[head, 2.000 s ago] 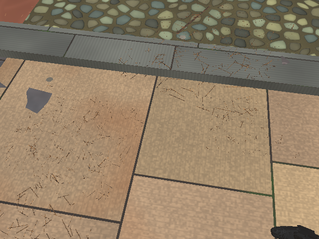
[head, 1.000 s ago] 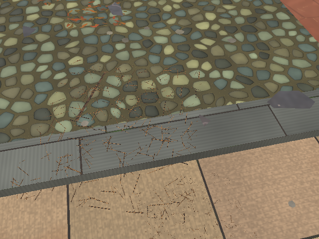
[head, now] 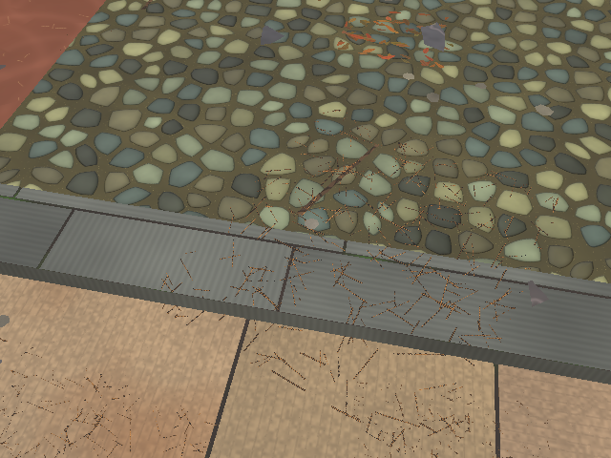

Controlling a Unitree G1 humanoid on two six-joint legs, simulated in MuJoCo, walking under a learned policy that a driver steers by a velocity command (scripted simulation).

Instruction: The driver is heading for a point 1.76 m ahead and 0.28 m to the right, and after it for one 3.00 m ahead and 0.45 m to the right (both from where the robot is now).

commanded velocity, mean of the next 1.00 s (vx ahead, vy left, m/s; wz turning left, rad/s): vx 0.00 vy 0.00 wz -0.24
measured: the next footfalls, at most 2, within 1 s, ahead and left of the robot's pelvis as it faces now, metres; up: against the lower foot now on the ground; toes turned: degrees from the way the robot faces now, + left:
right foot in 0.26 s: +0.00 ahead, -0.12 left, +0.00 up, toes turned -10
left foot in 0.80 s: +0.05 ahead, +0.06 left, +0.00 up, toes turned -22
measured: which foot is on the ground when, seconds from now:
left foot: down 0.00-0.26, up 0.28-0.78, down 0.80-1.00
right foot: up 0.00-0.24, down 0.26-0.82, up 0.84-1.00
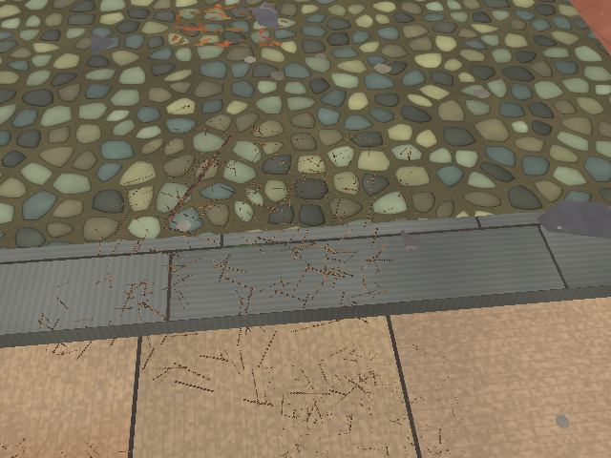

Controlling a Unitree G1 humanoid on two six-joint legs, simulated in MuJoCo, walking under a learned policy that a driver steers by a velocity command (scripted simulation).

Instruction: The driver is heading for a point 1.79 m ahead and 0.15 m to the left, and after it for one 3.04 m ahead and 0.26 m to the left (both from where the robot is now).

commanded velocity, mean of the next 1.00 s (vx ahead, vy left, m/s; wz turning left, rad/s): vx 0.20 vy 0.00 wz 0.17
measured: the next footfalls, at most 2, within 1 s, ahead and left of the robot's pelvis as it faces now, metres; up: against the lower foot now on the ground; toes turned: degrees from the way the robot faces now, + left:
right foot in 0.14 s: +0.03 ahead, -0.11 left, +0.00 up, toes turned +10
left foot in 0.62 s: +0.01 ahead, +0.11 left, +0.00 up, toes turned +19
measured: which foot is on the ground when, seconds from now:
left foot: down 0.00-0.14, up 0.16-0.60, down 0.62-1.00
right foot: up 0.00-0.12, down 0.14-0.62, up 0.64-1.00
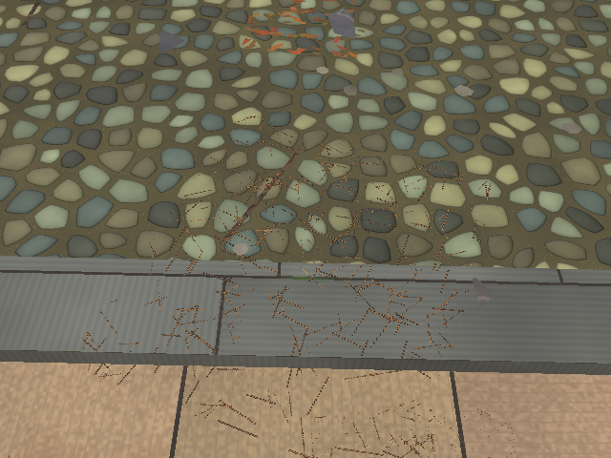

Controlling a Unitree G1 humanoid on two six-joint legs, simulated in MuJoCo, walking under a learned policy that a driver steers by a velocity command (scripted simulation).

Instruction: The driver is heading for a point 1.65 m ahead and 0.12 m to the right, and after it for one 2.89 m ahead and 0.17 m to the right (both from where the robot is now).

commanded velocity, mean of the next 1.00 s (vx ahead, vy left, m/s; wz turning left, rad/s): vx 0.11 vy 0.00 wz -0.14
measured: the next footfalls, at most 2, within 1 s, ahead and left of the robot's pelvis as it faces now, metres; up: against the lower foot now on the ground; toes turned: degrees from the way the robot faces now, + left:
right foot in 0.10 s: +0.22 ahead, -0.08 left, +0.00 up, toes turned -7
left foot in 0.70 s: +0.29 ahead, +0.09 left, +0.00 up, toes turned -16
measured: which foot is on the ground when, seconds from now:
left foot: down 0.00-0.08, up 0.10-0.68, down 0.70-1.00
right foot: up 0.00-0.08, down 0.10-0.72, up 0.74-1.00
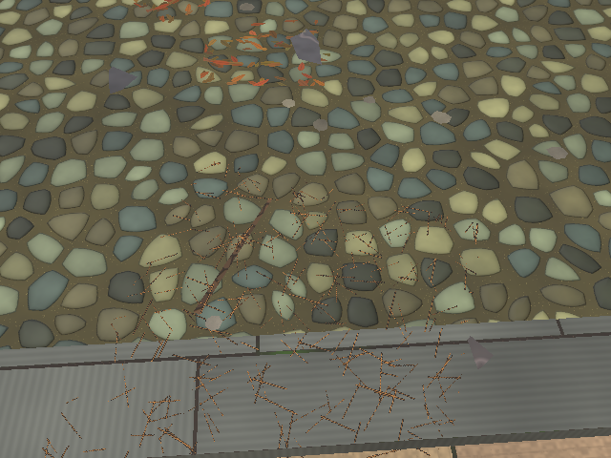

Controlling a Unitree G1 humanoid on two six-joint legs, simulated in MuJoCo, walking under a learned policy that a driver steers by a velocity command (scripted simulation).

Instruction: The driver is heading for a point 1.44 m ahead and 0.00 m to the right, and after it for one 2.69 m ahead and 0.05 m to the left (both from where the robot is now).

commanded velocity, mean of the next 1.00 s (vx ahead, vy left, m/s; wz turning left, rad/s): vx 0.37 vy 0.00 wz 0.02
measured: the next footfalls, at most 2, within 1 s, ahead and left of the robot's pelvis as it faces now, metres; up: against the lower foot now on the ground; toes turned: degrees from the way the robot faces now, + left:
right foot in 0.08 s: +0.04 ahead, -0.11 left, +0.00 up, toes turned +8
left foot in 0.56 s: +0.21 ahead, +0.16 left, +0.00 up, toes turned +13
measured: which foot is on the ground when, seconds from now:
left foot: down 0.00-0.08, up 0.10-0.54, down 0.56-1.00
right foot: up 0.00-0.06, down 0.08-0.58, up 0.60-1.00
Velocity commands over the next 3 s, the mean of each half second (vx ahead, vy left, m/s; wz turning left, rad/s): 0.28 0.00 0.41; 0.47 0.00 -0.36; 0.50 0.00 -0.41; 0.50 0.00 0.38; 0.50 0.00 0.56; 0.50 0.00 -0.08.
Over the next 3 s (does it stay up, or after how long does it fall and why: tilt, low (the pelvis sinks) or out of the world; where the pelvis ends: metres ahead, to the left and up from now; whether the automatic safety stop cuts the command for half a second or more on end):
stays up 1.39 0.07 0.06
